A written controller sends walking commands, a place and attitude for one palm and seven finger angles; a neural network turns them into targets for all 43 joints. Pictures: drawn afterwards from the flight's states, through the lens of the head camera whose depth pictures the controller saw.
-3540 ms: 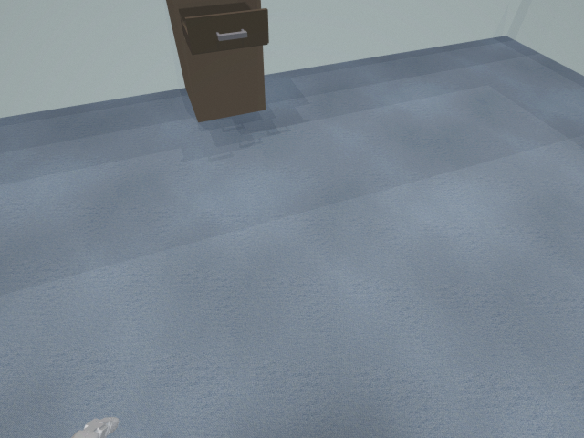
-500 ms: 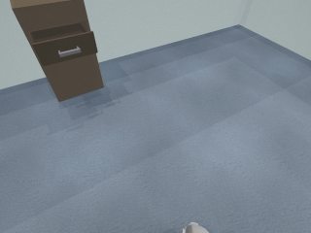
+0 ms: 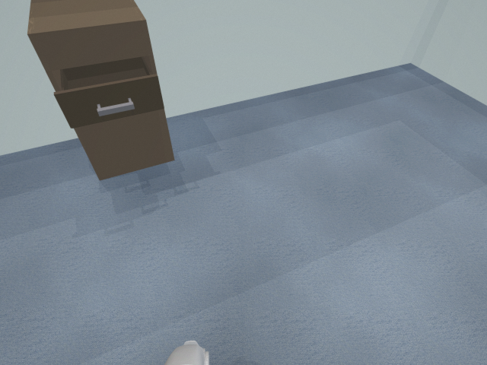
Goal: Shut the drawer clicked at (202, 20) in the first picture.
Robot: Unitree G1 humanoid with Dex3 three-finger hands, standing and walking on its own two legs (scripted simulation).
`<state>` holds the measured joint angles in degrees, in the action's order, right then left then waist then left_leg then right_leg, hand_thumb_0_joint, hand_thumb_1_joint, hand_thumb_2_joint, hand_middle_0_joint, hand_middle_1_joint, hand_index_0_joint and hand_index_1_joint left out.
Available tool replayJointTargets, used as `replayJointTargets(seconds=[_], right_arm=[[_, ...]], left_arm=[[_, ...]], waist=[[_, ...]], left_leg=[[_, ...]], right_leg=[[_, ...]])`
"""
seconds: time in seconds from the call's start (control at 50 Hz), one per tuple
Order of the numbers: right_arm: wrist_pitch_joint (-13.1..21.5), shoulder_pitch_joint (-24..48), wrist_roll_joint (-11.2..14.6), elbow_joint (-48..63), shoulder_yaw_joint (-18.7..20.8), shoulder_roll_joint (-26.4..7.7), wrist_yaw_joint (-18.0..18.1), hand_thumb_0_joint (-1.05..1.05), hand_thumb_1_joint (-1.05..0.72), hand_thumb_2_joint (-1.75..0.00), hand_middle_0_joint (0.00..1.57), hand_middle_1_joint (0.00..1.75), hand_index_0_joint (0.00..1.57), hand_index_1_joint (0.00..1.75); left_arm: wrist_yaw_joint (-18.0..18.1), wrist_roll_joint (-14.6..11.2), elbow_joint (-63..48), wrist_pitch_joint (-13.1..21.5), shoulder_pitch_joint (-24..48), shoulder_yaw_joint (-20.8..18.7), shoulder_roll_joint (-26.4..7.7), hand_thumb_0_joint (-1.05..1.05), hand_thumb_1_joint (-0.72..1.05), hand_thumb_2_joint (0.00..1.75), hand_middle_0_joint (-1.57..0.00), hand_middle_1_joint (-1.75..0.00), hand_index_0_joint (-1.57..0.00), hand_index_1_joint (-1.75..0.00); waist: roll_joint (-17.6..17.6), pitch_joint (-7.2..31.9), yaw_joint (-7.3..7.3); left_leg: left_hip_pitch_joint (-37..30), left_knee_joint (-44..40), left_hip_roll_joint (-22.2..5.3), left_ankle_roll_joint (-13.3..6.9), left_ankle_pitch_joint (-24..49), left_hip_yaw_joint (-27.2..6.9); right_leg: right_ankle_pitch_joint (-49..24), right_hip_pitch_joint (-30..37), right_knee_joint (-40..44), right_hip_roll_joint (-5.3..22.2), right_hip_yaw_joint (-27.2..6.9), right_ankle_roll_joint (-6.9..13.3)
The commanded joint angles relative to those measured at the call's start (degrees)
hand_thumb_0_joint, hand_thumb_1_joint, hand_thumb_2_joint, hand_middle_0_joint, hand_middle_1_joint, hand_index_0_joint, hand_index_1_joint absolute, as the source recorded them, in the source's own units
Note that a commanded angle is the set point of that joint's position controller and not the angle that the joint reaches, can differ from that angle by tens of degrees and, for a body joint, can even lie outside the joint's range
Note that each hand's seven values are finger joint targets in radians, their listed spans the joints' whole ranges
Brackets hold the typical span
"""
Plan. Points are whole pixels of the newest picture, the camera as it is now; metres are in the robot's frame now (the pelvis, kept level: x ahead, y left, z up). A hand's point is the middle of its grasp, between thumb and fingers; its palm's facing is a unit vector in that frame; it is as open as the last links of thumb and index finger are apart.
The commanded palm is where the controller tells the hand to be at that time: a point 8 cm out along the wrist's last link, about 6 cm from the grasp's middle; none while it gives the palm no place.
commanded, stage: walk to a spot facing it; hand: left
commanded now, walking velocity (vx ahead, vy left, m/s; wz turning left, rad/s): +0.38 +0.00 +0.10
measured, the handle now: (115, 106) +1.05 +0.60 -0.20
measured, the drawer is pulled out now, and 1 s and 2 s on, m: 0.19 0.19 0.19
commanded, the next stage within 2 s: turn to face it in 1.12 s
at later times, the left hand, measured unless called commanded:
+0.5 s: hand (143, 300) +0.27 +0.24 -0.16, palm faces +0.04 -0.98 -0.18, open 7.4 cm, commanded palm none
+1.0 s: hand (186, 247) +0.41 +0.17 -0.17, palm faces +0.10 -0.97 -0.22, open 7.2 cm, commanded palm none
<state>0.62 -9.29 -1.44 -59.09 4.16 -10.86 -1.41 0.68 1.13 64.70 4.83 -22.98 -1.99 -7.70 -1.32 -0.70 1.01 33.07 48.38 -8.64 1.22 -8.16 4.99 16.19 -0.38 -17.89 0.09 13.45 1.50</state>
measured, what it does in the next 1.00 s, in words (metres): walks ahead: left foot, then right foot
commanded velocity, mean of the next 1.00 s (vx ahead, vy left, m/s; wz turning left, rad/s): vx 0.37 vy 0.00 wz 0.05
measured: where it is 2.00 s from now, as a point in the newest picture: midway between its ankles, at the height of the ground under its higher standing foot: (243, 286)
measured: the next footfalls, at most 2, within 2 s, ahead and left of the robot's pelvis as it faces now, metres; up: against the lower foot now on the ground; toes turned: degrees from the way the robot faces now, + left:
left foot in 0.14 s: +0.21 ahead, +0.14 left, +0.00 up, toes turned +10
right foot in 0.68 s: +0.41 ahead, -0.11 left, +0.00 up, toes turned -11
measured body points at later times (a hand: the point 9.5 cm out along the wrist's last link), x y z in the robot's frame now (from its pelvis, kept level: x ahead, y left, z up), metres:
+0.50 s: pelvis +0.20 +0.05 +0.00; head +0.20 +0.06 +0.45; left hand +0.27 +0.29 -0.15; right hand +0.18 -0.18 -0.15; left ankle +0.17 +0.13 -0.74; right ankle +0.30 -0.10 -0.68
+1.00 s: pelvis +0.40 -0.02 +0.00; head +0.40 -0.02 +0.45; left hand +0.40 +0.22 -0.15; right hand +0.46 -0.25 -0.15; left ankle +0.48 +0.13 -0.68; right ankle +0.37 -0.11 -0.74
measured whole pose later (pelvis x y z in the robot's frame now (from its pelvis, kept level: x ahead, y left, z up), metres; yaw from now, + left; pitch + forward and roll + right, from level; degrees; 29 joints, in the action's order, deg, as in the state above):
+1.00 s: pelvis +0.40 -0.02 +0.00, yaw +3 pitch -1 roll -1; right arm 0.5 -13.2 -1.4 -59.5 4.3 -10.4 -1.1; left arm 1.0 1.1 62.3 4.7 -17.7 -3.1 -9.9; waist -1.6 -0.4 -1.0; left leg 33.0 54.7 -8.2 1.1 -10.2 4.4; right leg 14.2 -4.4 -19.7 1.2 13.8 1.9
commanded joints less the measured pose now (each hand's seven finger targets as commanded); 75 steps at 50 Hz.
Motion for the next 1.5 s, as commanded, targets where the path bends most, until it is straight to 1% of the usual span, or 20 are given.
replayJointTargets(seconds=[0.0,0.08,0.1,0.12,0.14,0.2,0.28,0.58,0.64,0.66,0.68,0.7,0.84,1.06,1.12,1.14,1.18,1.24,1.3,1.48], right_arm=[[1.25,5.92,0.09,5.38,-1.13,-0.14,-1.03,0.0,-0.9,-0.9,0.2,0.3,0.2,0.3],[2.26,-6.25,-0.35,2.34,-0.2,-3.1,-0.01,0.0,-0.9,-0.9,0.2,0.3,0.2,0.3],[2.6,-15.65,-0.77,-0.03,0.89,-7.37,0.66,0.0,-0.9,-0.9,0.2,0.3,0.2,0.3],[2.93,-21.83,-1.08,-1.56,2.63,-14.63,1.31,0.0,-0.9,-0.9,0.2,0.3,0.2,0.3],[2.4,-23.82,0.27,-1.85,2.49,-16.14,2.0,0.0,-0.9,-0.9,0.2,0.3,0.2,0.3],[3.08,-9.78,0.21,1.39,0.42,-7.29,2.29,0.0,-0.9,-0.9,0.2,0.3,0.2,0.3],[4.38,-8.63,0.45,0.57,-0.73,-3.21,2.48,0.0,-0.9,-0.9,0.2,0.3,0.2,0.3],[3.89,-18.35,-0.42,-3.42,-0.1,-5.93,2.13,0.0,-0.9,-0.9,0.2,0.3,0.2,0.3],[3.58,-16.99,0.05,-3.58,-0.35,-5.14,1.87,0.0,-0.9,-0.9,0.2,0.3,0.2,0.3],[3.75,-16.96,0.64,-2.63,-0.8,-3.06,1.35,0.0,-0.9,-0.9,0.2,0.3,0.2,0.3],[3.66,-16.8,0.96,-0.52,-1.52,-1.29,1.18,0.0,-0.9,-0.9,0.2,0.3,0.2,0.3],[3.56,-12.31,0.87,0.34,-1.05,-2.67,1.32,0.0,-0.9,-0.9,0.2,0.3,0.2,0.3],[0.58,-13.12,0.02,-1.43,-0.48,1.53,0.77,0.0,-0.9,-0.9,0.2,0.3,0.2,0.3],[1.04,2.99,0.02,5.64,-0.99,-0.17,-1.29,0.0,-0.9,-0.9,0.2,0.3,0.2,0.3],[1.53,-3.03,-0.38,4.08,-0.67,-2.11,-0.61,0.0,-0.9,-0.9,0.2,0.3,0.2,0.3],[1.81,-10.94,-0.68,1.96,0.07,-4.79,-0.22,0.0,-0.9,-0.9,0.2,0.3,0.2,0.3],[2.09,-22.68,-0.23,-0.4,2.2,-15.34,1.51,0.0,-0.9,-0.9,0.2,0.3,0.2,0.3],[2.46,-10.97,0.49,1.77,0.47,-9.55,2.56,0.0,-0.9,-0.9,0.2,0.3,0.2,0.3],[2.96,-4.86,0.89,3.34,-0.72,-6.85,2.51,0.0,-0.9,-0.9,0.2,0.3,0.2,0.3],[0.14,-4.48,0.19,5.42,1.29,-9.3,1.91,0.0,-0.9,-0.9,0.2,0.3,0.2,0.3]], left_arm=[[0.52,0.28,-0.68,0.6,-4.35,-1.19,-8.32,0.0,0.9,0.9,-0.2,-0.3,-0.2,-0.3],[0.53,0.22,-0.6,0.0,-2.84,-1.8,-9.93,0.0,0.9,0.9,-0.2,-0.3,-0.2,-0.3],[0.27,-0.11,-1.09,-0.04,-3.24,-1.71,-8.54,0.0,0.9,0.9,-0.2,-0.3,-0.2,-0.3],[-0.53,-0.85,-2.43,-0.21,-5.47,-1.19,-5.06,0.0,0.9,0.9,-0.2,-0.3,-0.2,-0.3],[-0.46,-0.56,-4.54,-0.32,-2.37,-1.11,-6.39,0.0,0.9,0.9,-0.2,-0.3,-0.2,-0.3],[-0.95,0.04,-3.62,-1.07,2.69,-1.81,-4.83,0.0,0.9,0.9,-0.2,-0.3,-0.2,-0.3],[-1.16,0.72,-2.04,-3.42,-1.38,-1.74,-1.83,0.0,0.9,0.9,-0.2,-0.3,-0.2,-0.3],[-2.18,0.37,-11.45,-2.92,19.62,-1.77,-4.34,0.0,0.9,0.9,-0.2,-0.3,-0.2,-0.3],[-1.73,0.72,-7.06,-1.75,5.69,-2.79,-7.98,0.0,0.9,0.9,-0.2,-0.3,-0.2,-0.3],[-1.19,1.1,-4.48,-0.93,-3.29,-4.19,-12.74,0.0,0.9,0.9,-0.2,-0.3,-0.2,-0.3],[-0.77,0.24,-3.37,-0.92,-8.62,-5.24,-18.72,0.0,0.9,0.9,-0.2,-0.3,-0.2,-0.3],[-0.57,-0.4,-3.34,-1.23,-7.59,-5.21,-18.04,0.0,0.9,0.9,-0.2,-0.3,-0.2,-0.3],[0.25,0.3,-5.01,0.43,5.02,-1.83,-6.07,0.0,0.9,0.9,-0.2,-0.3,-0.2,-0.3],[0.53,0.51,-2.1,0.26,-1.05,-1.67,-9.84,0.0,0.9,0.9,-0.2,-0.3,-0.2,-0.3],[0.52,0.3,-1.68,-0.24,-1.06,-1.76,-10.96,0.0,0.9,0.9,-0.2,-0.3,-0.2,-0.3],[0.48,0.1,-1.71,-0.42,-1.0,-1.55,-10.4,0.0,0.9,0.9,-0.2,-0.3,-0.2,-0.3],[-0.37,-0.77,-5.68,-0.41,-0.31,-0.62,-6.36,0.0,0.9,0.9,-0.2,-0.3,-0.2,-0.3],[-0.03,-0.4,-5.61,-1.29,5.82,-1.12,-5.98,0.0,0.9,0.9,-0.2,-0.3,-0.2,-0.3],[-0.05,-0.04,-4.4,-3.5,1.0,-1.6,-4.76,0.0,0.9,0.9,-0.2,-0.3,-0.2,-0.3],[0.53,-0.16,-11.53,-5.9,10.81,-2.79,-6.61,0.0,0.9,0.9,-0.2,-0.3,-0.2,-0.3]], waist=[[5.96,-8.85,1.1],[3.35,-2.0,-4.83],[-3.66,4.58,-8.53],[-19.57,10.73,-8.97],[-16.94,12.11,-9.27],[-3.34,-0.9,-3.63],[-3.6,-2.41,0.58],[-3.53,-6.19,-3.69],[1.86,1.1,3.0],[11.08,7.68,6.48],[19.27,11.56,6.3],[11.17,8.7,6.93],[7.06,-3.15,-2.54],[5.94,-6.9,0.79],[5.09,-3.62,-2.6],[0.69,1.28,-5.93],[-17.81,11.6,-8.82],[-2.91,1.53,-4.0],[-5.46,0.84,0.38],[-6.79,-0.04,-1.21]], left_leg=[[0.43,-7.35,1.03,-1.58,-0.91,1.43],[-21.04,-15.95,5.84,-4.39,-3.43,4.17],[-35.73,-19.38,1.63,-6.32,-3.52,-2.2],[-47.28,-27.31,-14.24,-11.62,-4.49,-26.16],[-48.46,-32.22,-17.97,-13.53,-4.21,-34.24],[-27.58,-36.18,-13.38,-10.88,-7.26,-20.05],[-19.75,-38.68,-8.09,-9.12,-0.89,-7.24],[-30.23,-35.59,-9.78,-10.31,5.73,-2.34],[-23.38,-16.44,-4.43,-6.4,11.65,2.35],[-11.36,0.07,0.41,-3.82,0.48,6.34],[1.36,16.01,6.58,-1.94,-24.38,4.5],[5.15,23.88,4.76,-2.79,-22.75,-2.12],[-0.91,16.23,-0.79,-0.4,-6.11,-3.14],[-2.18,-8.25,1.64,-2.17,-2.81,1.88],[-15.26,-14.26,5.72,-3.94,-4.55,4.95],[-27.58,-17.91,5.93,-5.2,-1.34,3.25],[-47.24,-29.44,-16.85,-15.11,13.46,-30.7],[-30.46,-29.98,-13.26,-13.42,24.12,-19.3],[-20.54,-31.66,-6.9,-10.4,27.11,-8.74],[-18.71,-32.28,-4.52,-11.91,7.75,-15.05]], right_leg=[[-18.67,-1.94,7.66,17.34,-9.3,5.63],[-32.32,-4.46,-10.99,15.15,-4.08,3.71],[-25.22,-12.14,-25.13,11.38,-1.92,1.42],[7.48,-27.61,-45.23,2.09,-0.7,-1.65],[16.55,-33.5,-54.81,1.67,-9.27,-0.8],[4.21,-34.84,-57.9,8.1,-12.81,-0.63],[-2.19,-29.76,-50.82,8.59,-12.19,-2.13],[-4.28,-28.41,-17.45,5.63,-7.27,-1.58],[-5.36,-4.85,-10.32,2.8,-6.36,0.37],[-1.71,9.33,-7.72,14.1,-19.39,3.9],[-3.36,16.43,0.33,26.03,-38.9,9.14],[-6.01,13.85,2.27,26.19,-38.16,10.22],[-11.02,-11.33,8.2,17.98,-12.64,5.34],[-16.5,-2.28,5.98,19.17,-5.52,4.46],[-31.31,-3.08,-6.99,17.48,-1.5,2.97],[-31.17,-7.74,-19.47,14.94,0.87,1.06],[16.77,-31.79,-51.42,2.27,-3.28,-3.32],[9.48,-34.18,-56.61,8.01,-10.92,-3.31],[3.74,-26.15,-49.73,8.08,-11.34,-5.23],[1.72,-26.03,-32.05,5.39,-11.24,-6.99]])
